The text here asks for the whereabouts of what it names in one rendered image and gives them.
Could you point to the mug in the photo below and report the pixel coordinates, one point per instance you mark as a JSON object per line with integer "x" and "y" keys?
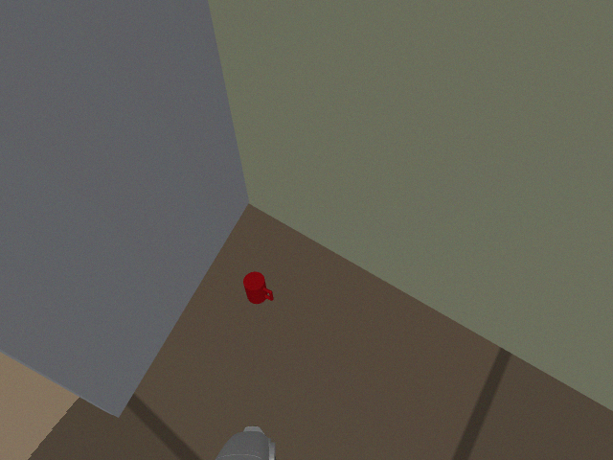
{"x": 255, "y": 288}

